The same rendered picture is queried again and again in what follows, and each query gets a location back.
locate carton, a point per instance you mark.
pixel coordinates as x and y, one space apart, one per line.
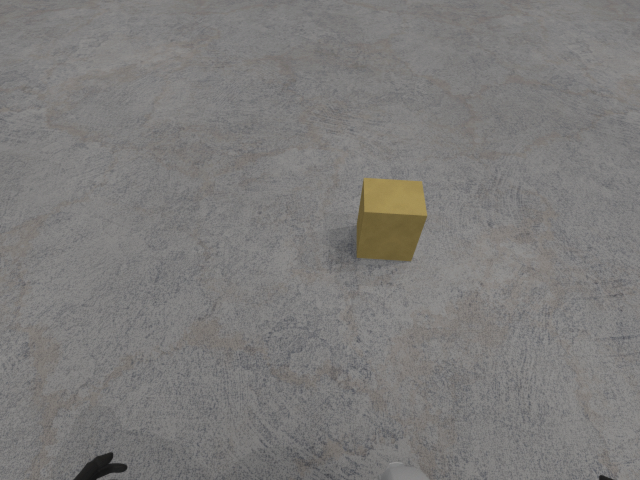
391 217

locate left robot hand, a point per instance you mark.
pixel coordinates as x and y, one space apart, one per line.
100 467

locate robot right shin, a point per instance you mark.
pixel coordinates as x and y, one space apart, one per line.
394 464

